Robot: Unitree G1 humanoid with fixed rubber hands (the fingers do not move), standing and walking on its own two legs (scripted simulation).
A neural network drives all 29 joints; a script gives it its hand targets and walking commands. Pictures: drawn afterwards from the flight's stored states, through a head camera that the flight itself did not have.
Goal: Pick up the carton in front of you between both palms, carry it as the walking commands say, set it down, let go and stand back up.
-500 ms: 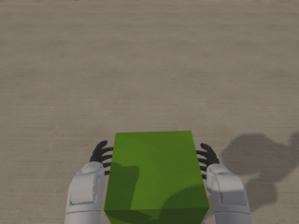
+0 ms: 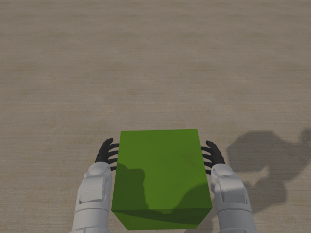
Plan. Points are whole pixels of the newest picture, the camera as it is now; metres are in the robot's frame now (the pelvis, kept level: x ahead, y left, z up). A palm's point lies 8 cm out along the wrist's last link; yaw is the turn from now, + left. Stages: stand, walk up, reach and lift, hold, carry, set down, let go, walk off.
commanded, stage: carry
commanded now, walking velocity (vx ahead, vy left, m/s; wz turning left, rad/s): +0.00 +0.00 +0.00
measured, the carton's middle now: (160, 182) +0.30 +0.00 -0.04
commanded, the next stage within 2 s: hold in 0.26 s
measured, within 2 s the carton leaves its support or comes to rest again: neither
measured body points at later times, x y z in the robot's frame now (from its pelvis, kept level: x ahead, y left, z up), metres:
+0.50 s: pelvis -0.01 +0.00 +0.01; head -0.04 -0.01 +0.46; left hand +0.28 +0.18 +0.04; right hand +0.30 -0.12 +0.04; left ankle -0.01 +0.10 -0.73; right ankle +0.04 -0.13 -0.73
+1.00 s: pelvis -0.04 -0.04 +0.00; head -0.06 -0.05 +0.44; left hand +0.29 +0.16 +0.04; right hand +0.32 -0.14 +0.03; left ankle -0.01 +0.09 -0.73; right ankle +0.04 -0.12 -0.73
